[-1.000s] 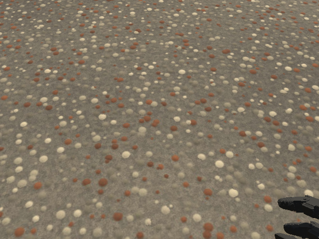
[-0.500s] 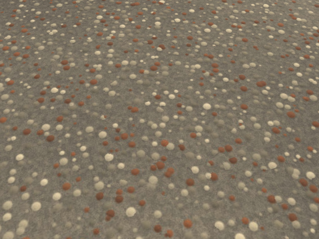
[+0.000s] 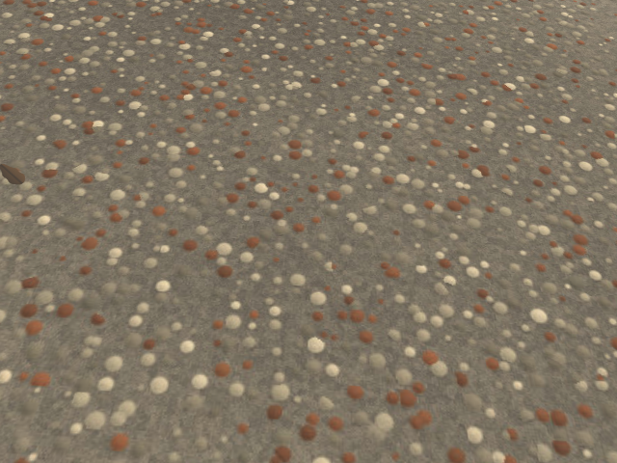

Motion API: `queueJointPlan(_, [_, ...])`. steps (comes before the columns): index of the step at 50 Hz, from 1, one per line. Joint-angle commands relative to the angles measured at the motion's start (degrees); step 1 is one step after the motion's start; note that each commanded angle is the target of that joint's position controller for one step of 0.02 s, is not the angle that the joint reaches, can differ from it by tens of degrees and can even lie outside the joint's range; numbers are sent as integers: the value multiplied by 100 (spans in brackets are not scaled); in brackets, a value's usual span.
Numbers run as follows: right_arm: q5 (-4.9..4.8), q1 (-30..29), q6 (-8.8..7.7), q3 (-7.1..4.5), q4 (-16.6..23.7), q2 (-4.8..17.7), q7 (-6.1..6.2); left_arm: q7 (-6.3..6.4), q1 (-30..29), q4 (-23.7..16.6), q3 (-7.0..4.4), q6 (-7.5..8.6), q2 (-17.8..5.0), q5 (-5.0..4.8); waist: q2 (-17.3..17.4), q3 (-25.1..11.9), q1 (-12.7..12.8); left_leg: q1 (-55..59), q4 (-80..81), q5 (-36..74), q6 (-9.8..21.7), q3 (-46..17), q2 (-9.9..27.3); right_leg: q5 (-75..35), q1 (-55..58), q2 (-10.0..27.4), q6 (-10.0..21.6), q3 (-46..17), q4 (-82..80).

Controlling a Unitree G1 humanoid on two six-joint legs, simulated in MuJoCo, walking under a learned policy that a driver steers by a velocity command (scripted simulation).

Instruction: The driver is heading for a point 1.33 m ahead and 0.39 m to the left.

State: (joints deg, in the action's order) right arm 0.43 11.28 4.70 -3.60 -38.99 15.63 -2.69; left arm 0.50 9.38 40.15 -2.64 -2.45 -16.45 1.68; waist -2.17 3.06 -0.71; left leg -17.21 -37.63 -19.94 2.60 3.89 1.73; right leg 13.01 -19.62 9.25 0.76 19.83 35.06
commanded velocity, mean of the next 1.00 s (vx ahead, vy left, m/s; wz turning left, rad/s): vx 0.48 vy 0.00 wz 0.55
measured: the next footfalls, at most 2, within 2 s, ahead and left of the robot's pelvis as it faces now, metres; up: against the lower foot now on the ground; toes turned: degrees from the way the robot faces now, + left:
right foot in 0.46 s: +0.13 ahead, -0.09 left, +0.00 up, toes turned +27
left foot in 0.88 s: +0.32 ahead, +0.31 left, +0.00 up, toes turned +32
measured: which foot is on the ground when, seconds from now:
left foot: down 0.00-0.44, up 0.46-0.86, down 0.88-1.00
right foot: down 0.00-0.00, up 0.02-0.44, down 0.46-0.88, up 0.90-1.00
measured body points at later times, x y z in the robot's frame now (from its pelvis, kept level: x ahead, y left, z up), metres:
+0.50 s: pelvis +0.06 +0.00 +0.01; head +0.08 +0.01 +0.46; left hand +0.08 +0.32 -0.08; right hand +0.30 -0.20 -0.09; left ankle +0.00 +0.10 -0.70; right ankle +0.09 -0.10 -0.72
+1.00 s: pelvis +0.28 +0.20 +0.01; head +0.32 +0.23 +0.45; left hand +0.14 +0.42 -0.13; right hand +0.55 +0.07 -0.10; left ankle +0.29 +0.29 -0.72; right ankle +0.22 -0.01 -0.61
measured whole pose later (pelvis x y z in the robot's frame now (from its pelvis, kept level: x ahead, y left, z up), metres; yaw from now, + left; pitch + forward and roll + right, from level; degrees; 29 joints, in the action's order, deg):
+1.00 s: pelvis +0.28 +0.20 +0.01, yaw +30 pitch +2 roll +0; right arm 1.7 8.0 -4.0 -0.9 -41.1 14.6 -0.9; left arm -0.1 22.5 49.2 -1.8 3.1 -14.7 -0.1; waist -0.4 4.1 3.4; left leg -22.4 -31.8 -11.6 3.5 3.4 -1.8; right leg 23.7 -18.8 1.2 1.4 -1.8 69.1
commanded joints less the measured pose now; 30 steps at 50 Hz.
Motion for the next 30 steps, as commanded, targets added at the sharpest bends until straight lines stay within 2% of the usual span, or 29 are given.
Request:
queueJointPlan(1, [59,602,-129,-468,372,1736,185,-75,85,-673,-175,-76,-416,-129,2317,82,-114,708,2419,1113,1062,-3882,1867,2638,-2049,-451,-720,-565,1586])
queueJointPlan(2, [141,852,-151,-557,335,1741,279,-10,-520,-786,-182,-134,-563,-28,1403,40,-444,428,2296,1896,1472,-3635,1866,2482,-2001,-540,-673,-1698,2576])
queueJointPlan(3, [130,602,-169,-490,310,1543,345,10,-399,-769,-156,-139,-443,-99,1222,-49,-163,422,2116,1803,1413,-3024,1533,1937,-1990,-510,-620,-1961,2768])
queueJointPlan(4, [91,239,-168,-437,368,1349,364,40,-273,-686,-161,-80,-461,-122,1067,10,41,357,2075,1593,1191,-2535,1124,1270,-1911,-460,-549,-2061,2649])
queueJointPlan(5, [58,-86,-170,-400,472,1209,369,60,-236,-646,-195,-13,-535,-37,1121,-154,128,529,1962,1768,1040,-2311,811,870,-1882,-531,-471,-2044,2650])
queueJointPlan(6, [31,-174,-185,-354,535,1043,354,52,-86,-531,-220,13,-602,44,1074,-394,133,703,1793,2477,1046,-2183,683,710,-1781,-618,-441,-2007,2814])
queueJointPlan(8, [-22,103,-230,-345,496,1008,281,17,-57,-518,-210,3,-550,9,700,-742,72,1035,1611,3179,1064,-2258,666,731,-1702,-701,-428,-2094,2812])
queueJointPlan(9, [-21,243,-245,-369,463,1056,263,12,-123,-559,-185,-9,-489,-26,626,-772,21,1181,1576,3200,1074,-2367,656,762,-1746,-725,-433,-2131,2628])
queueJointPlan(11, [5,447,-237,-409,434,1133,250,26,-280,-641,-144,-33,-434,-58,708,-728,-105,1371,1557,2932,1112,-2647,633,828,-1820,-796,-441,-2205,2181])
queueJointPlan(12, [28,622,-232,-430,418,1174,225,6,-279,-648,-132,-27,-474,-18,749,-917,-208,1421,1789,1445,1188,-2910,593,857,-1715,-831,-437,-2240,1971])
queueJointPlan(13, [62,665,-232,-437,439,1187,178,-30,-354,-662,-136,-21,-521,15,853,-889,-277,1347,2069,-292,1248,-3236,558,885,-1668,-867,-409,-2300,1737])
queueJointPlan(14, [84,637,-237,-438,467,1212,131,-70,-461,-697,-148,-6,-572,39,1003,-746,-306,1211,2297,-1374,1282,-3560,556,964,-1644,-943,-396,-2315,1485])
queueJointPlan(15, [99,598,-247,-443,487,1243,97,-101,-567,-727,-160,23,-611,38,1075,-601,-314,1078,2400,-1813,1299,-3771,556,1038,-1566,-1004,-387,-2331,1258])
queueJointPlan(17, [116,495,-292,-449,514,1272,73,-127,-688,-748,-153,120,-597,-12,988,-399,-276,727,2319,-1790,1274,-3896,461,1096,-1205,-1091,-362,-2371,806])
queueJointPlan(19, [111,152,-359,-427,602,1235,59,-110,-434,-665,-125,229,-525,-85,934,-362,-60,108,2145,-1427,1145,-3773,292,1005,-353,-1151,-279,-2346,224])
queueJointPlan(20, [97,-147,-392,-395,685,1160,49,-75,-51,-535,-122,276,-500,-139,926,-376,176,-473,2039,-1252,1008,-3619,151,833,490,-1167,-199,-2275,-248])
queueJointPlan(21, [79,-424,-413,-353,741,1052,63,-7,549,-332,-136,324,-469,-170,738,-357,558,-1188,1709,-1308,822,-3391,-64,188,1566,-1129,-97,-2117,-965])
queueJointPlan(22, [64,-442,-470,-273,739,793,110,80,1133,-150,-207,385,-694,-120,281,-408,819,-2050,918,-1587,525,-2921,-443,325,2636,-854,-27,-2244,-1263])
queueJointPlan(23, [47,-290,-550,-97,773,229,148,133,1525,-137,-272,467,-1134,9,-913,-602,867,-2515,-1056,-1492,273,-1865,-1100,2174,2943,531,154,-3924,-2002])
queueJointPlan(24, [27,-403,-630,-21,1037,205,154,115,1122,-236,-394,499,-1670,190,-968,-249,549,-3564,-1955,-841,200,-1611,-1151,3608,2462,1524,724,-6264,-2717])
queueJointPlan(25, [89,-588,-656,-40,1020,464,161,53,781,-260,-375,512,-1341,150,-353,137,359,-3774,-2477,-226,181,-1653,-593,3788,1983,1621,961,-6374,-2764])
queueJointPlan(26, [147,-601,-669,-90,889,663,91,-14,644,-261,-282,546,-995,40,-40,224,259,-3703,-2578,184,108,-1682,-523,3322,1837,1204,849,-5592,-2580])
queueJointPlan(27, [176,-388,-672,-108,734,723,5,-55,622,-249,-235,592,-851,15,-72,51,179,-3446,-2564,450,21,-1646,-506,2753,1812,791,674,-4846,-2498])
queueJointPlan(28, [219,-305,-662,-117,662,737,-74,-48,716,-176,-202,647,-797,-1,-310,-37,195,-3255,-2623,667,-43,-1529,-532,2335,1720,523,610,-4320,-2555])
queueJointPlan(30, [243,-413,-632,-76,669,656,-142,-87,1026,22,-202,744,-798,-26,-486,48,266,-3178,-2641,1005,-106,-1446,-546,1940,1562,293,651,-3788,-2716])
